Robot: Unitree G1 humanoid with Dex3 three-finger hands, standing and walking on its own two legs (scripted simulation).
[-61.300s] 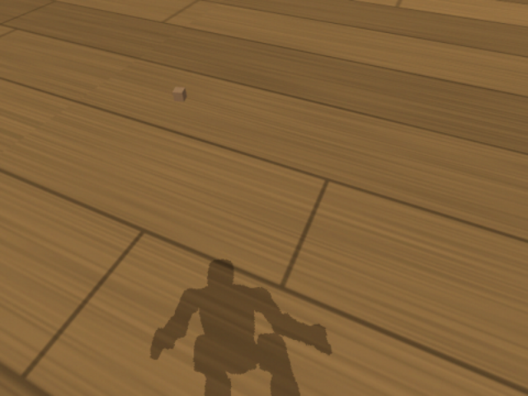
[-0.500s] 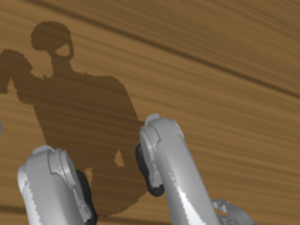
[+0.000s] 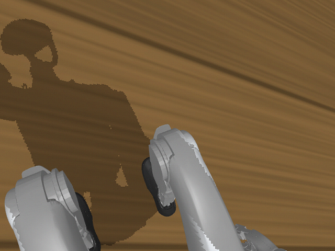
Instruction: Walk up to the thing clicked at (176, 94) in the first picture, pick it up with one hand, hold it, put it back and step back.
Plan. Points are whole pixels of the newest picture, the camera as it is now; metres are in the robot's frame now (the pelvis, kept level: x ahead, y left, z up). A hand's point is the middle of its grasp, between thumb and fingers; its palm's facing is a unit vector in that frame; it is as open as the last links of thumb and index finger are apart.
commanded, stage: rest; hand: left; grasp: from above
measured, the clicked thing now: out of the picture +0.47 +0.34 -0.22
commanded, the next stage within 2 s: open in 1.12 s
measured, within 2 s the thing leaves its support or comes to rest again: neither
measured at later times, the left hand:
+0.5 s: hand out of the picture +0.45 +0.31 -0.24, palm faces +0.00 -0.47 -0.88, open 9.9 cm
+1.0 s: hand out of the picture +0.46 +0.31 -0.26, palm faces +0.01 -0.48 -0.88, open 9.8 cm
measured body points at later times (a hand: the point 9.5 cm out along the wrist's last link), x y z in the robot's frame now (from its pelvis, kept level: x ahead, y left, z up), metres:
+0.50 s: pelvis +0.00 +0.00 -0.01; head +0.31 +0.08 +0.30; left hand +0.46 +0.33 -0.19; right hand -0.01 -0.27 -0.07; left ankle +0.07 +0.13 -0.30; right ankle +0.11 -0.12 -0.30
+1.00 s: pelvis +0.00 +0.00 -0.01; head +0.31 +0.09 +0.29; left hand +0.46 +0.33 -0.21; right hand -0.02 -0.25 -0.06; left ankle +0.07 +0.13 -0.30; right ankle +0.11 -0.12 -0.30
